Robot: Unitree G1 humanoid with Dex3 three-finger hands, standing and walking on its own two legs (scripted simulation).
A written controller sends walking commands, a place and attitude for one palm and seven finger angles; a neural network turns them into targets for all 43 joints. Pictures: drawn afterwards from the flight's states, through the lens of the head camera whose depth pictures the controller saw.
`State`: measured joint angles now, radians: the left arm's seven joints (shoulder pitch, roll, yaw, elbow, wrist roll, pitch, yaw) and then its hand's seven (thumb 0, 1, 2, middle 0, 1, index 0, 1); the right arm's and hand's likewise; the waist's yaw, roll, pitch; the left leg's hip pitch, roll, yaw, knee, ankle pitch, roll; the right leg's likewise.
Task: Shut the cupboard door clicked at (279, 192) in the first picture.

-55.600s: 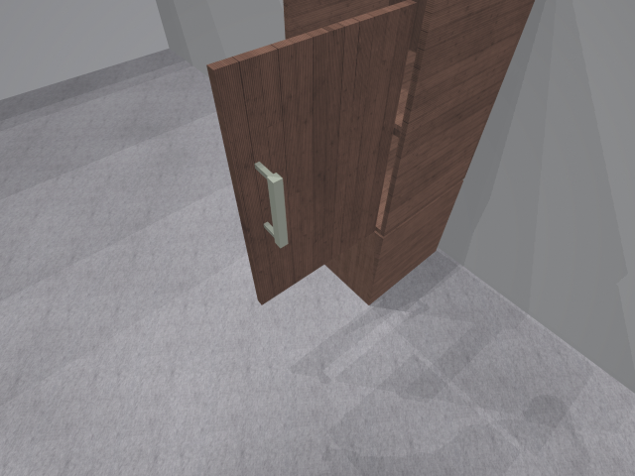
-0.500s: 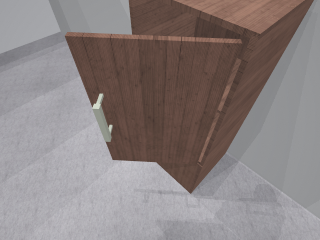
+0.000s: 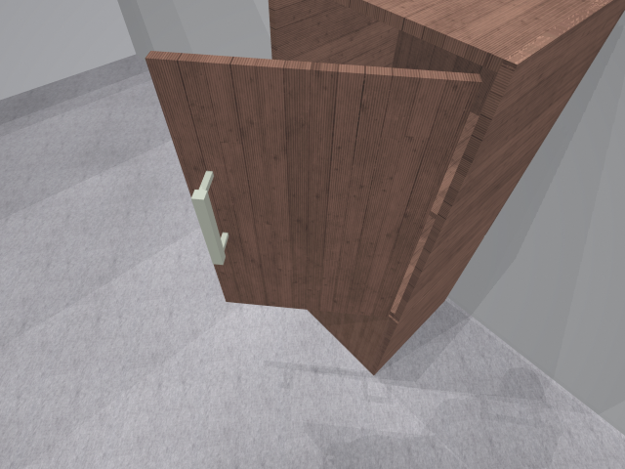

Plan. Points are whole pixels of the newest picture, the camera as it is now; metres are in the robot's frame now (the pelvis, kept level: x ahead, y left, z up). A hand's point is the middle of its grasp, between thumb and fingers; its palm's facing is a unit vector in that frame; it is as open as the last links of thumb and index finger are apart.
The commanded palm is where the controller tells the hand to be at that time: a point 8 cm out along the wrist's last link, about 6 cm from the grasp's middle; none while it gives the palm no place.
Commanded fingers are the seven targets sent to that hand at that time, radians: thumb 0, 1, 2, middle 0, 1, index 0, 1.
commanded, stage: come to a stop and stand still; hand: left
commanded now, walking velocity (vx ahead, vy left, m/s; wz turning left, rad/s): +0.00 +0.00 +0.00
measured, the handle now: (213, 221) +0.47 +0.19 +0.00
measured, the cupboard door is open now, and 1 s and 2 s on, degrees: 41 41 41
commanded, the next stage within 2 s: look again from close up in 0.42 s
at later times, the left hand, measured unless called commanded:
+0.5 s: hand out of the picture -0.02 +0.19 -0.17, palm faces +0.00 -0.99 -0.15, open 7.3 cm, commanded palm none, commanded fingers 0.00 0.90 0.90 -0.20 -0.30 -0.20 -0.30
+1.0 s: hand out of the picture +0.02 +0.21 -0.16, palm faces -0.04 -0.97 -0.23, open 7.3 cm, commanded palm none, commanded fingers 0.00 0.90 0.90 -0.20 -0.30 -0.20 -0.30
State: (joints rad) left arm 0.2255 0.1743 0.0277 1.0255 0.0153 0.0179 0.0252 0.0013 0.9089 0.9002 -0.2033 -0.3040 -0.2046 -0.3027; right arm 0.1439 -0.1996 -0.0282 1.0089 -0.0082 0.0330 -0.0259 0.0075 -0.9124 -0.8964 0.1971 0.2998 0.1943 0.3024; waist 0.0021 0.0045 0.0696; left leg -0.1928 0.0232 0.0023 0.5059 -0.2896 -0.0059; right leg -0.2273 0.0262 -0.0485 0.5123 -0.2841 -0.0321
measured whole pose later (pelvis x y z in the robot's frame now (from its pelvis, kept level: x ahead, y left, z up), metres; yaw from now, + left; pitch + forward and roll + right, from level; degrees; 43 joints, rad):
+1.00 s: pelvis +0.00 +0.03 +0.00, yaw -2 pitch -1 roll +1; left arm 0.26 0.16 -0.02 1.10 0.01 -0.01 0.03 0.00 0.91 0.90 -0.20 -0.30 -0.20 -0.30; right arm 0.28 -0.18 0.01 1.08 -0.02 -0.03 -0.03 0.01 -0.92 -0.90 0.20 0.30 0.20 0.30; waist -0.01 0.03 0.03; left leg -0.14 -0.03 0.07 0.44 -0.28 0.04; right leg -0.22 -0.03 0.02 0.51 -0.27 0.01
